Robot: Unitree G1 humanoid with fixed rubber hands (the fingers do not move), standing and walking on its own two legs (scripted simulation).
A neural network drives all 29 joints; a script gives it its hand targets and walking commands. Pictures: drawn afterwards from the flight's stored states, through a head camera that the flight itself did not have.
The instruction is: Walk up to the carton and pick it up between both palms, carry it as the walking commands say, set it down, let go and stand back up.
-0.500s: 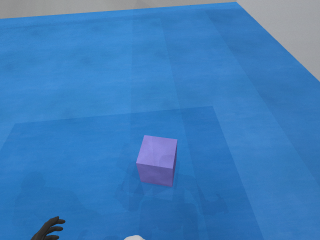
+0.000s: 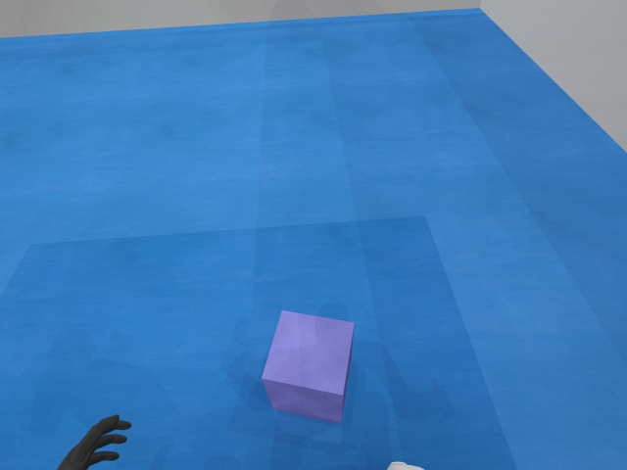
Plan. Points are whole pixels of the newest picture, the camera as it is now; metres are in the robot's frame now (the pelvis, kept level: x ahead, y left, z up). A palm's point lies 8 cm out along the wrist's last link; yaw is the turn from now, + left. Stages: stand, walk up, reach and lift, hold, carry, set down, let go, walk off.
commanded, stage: walk up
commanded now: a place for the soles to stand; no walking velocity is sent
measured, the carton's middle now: (312, 367) +0.51 +0.05 -0.62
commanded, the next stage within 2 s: none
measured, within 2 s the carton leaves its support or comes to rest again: neither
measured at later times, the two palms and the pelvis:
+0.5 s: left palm (70, 464) +0.17 +0.33 -0.06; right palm (584, 436) +0.19 -0.31 -0.05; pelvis +0.06 +0.01 +0.03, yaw +1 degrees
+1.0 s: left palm out of the picture +0.10 +0.36 -0.07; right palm (570, 468) +0.15 -0.28 -0.07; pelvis +0.05 +0.04 +0.03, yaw +1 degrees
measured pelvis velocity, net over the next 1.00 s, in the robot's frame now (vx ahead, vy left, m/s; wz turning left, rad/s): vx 0.05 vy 0.04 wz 0.02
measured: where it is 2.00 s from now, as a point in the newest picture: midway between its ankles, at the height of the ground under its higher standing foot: outside the picture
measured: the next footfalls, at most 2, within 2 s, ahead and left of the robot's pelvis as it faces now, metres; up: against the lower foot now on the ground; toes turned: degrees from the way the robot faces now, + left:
left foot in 1.12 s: +0.14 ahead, +0.26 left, +0.00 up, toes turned -12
right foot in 1.32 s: +0.14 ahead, +0.00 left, +0.00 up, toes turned -2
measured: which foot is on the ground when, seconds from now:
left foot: down 0.00-0.90, up 0.92-1.00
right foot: down 0.00-1.00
